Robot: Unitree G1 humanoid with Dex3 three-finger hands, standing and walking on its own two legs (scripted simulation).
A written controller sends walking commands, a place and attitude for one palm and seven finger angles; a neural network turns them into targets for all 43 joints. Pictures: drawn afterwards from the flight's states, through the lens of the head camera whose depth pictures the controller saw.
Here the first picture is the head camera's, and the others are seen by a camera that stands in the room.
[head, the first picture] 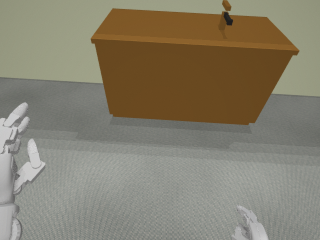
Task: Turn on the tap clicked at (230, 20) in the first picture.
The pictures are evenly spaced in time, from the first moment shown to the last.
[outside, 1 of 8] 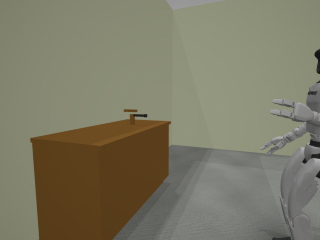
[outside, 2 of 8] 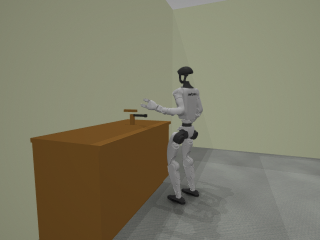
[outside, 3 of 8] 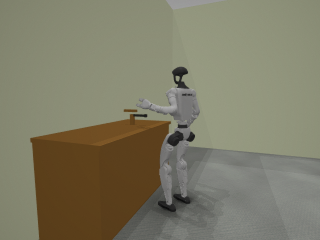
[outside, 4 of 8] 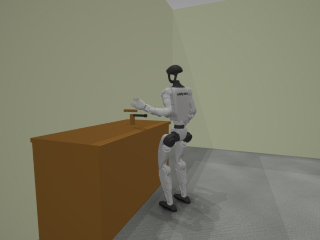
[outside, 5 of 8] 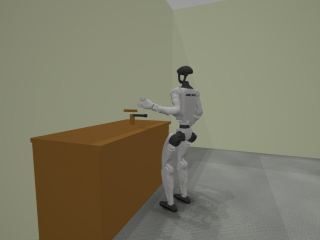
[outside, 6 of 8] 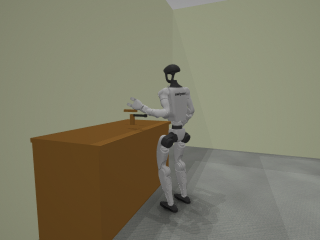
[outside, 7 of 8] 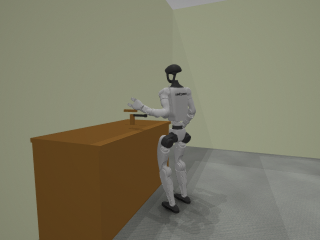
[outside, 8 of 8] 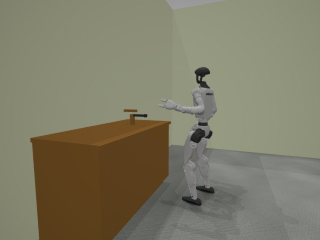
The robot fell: no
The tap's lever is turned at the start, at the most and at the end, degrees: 0 0 0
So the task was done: no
